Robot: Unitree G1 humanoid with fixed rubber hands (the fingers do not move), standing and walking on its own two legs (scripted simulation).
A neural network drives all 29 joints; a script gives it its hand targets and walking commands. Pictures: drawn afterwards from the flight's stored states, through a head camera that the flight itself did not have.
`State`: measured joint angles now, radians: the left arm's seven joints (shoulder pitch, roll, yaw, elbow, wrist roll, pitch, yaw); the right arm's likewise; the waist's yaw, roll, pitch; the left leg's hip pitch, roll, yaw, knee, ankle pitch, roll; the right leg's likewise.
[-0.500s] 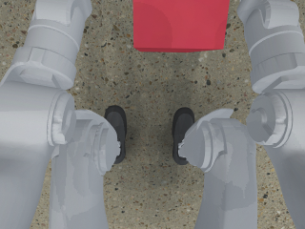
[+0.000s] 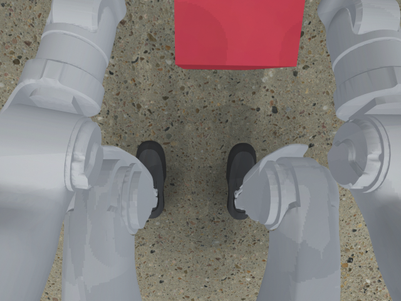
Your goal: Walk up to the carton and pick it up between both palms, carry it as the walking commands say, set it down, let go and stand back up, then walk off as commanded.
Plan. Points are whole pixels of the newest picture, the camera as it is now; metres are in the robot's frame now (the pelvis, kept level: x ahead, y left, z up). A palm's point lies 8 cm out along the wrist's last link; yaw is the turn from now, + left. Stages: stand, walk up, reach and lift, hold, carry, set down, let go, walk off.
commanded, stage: reach and lift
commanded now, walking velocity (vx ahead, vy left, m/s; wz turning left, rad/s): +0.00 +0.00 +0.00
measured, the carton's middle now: out of the picture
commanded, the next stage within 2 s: none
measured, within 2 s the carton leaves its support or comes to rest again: leaves its support in 1.20 s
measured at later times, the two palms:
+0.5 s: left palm out of the picture +0.57 +0.07 -0.18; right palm out of the picture +0.57 -0.17 -0.17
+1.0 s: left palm out of the picture +0.58 +0.08 -0.18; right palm out of the picture +0.57 -0.17 -0.17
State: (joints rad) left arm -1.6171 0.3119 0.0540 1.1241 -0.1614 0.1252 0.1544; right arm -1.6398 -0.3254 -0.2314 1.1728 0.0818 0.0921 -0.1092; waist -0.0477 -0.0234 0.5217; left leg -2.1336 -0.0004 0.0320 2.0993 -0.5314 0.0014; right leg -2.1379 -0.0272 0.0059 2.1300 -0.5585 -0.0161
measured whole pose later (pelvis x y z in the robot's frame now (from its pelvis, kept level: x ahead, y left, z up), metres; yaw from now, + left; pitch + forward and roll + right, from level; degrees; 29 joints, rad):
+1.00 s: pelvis +0.00 +0.00 -0.02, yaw +0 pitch +32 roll +3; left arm -1.60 0.19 0.34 1.01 0.06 0.23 0.07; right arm -1.61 -0.27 -0.23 1.04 0.07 0.21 -0.04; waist -0.05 -0.02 0.51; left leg -2.15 0.00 0.03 2.16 -0.56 0.00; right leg -2.18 0.03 0.03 2.19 -0.57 -0.01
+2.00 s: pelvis +0.00 +0.01 +0.03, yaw -5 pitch +26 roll -1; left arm -1.49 0.03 0.42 0.65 0.11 0.43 0.25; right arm -1.54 -0.17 -0.30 0.80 -0.01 0.37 -0.15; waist -0.02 -0.02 0.52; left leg -1.93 -0.03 -0.02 2.06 -0.58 -0.01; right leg -1.94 0.08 0.03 2.04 -0.56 0.04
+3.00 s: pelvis -0.02 +0.02 +0.13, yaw -5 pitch +17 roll -1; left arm -1.34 -0.05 0.47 0.56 0.18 0.48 0.22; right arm -1.35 -0.08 -0.35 0.70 -0.05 0.41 -0.14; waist -0.01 -0.02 0.52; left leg -1.53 -0.03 -0.03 1.75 -0.51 -0.01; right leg -1.53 0.08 0.04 1.72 -0.48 0.04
